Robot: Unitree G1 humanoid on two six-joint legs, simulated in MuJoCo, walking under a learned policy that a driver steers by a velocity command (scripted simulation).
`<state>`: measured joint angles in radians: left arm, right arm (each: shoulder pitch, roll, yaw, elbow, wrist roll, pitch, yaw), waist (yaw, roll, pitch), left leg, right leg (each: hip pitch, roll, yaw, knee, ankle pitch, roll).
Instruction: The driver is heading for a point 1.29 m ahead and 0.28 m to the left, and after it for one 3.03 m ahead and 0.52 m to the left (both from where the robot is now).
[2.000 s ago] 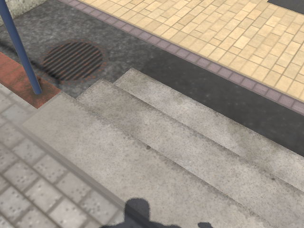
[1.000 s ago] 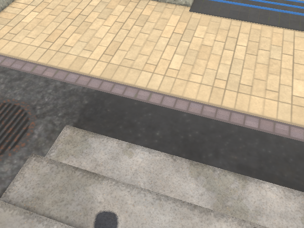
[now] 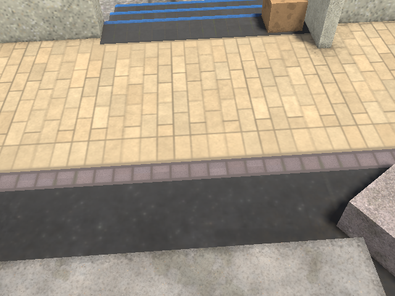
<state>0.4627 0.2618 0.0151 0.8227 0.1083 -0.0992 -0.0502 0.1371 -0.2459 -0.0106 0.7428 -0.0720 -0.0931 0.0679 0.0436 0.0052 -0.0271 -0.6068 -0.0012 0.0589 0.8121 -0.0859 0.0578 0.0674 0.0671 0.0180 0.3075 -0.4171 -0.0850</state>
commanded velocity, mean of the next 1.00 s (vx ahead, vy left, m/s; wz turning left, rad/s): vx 0.49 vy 0.00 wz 0.31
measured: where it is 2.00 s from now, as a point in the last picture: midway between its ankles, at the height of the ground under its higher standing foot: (155, 202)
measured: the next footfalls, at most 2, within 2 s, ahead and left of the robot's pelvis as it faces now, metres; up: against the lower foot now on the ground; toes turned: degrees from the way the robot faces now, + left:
left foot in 0.06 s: +0.11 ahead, +0.09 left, +0.00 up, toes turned +2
right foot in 0.42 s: +0.38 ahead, -0.10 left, -0.14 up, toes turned +12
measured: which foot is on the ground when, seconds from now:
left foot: up 0.00-0.04, down 0.06-0.40, up 0.42-0.92, down 0.94-1.00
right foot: down 0.00-0.04, up 0.06-0.40, down 0.42-0.96, up 0.98-1.00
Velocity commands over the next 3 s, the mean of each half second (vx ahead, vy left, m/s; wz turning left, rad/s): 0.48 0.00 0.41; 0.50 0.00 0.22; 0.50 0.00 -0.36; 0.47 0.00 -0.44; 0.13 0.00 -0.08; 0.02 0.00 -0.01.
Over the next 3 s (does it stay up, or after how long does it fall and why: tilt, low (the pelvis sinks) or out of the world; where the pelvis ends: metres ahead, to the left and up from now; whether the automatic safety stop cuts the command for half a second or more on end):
stays up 1.23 0.34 -0.40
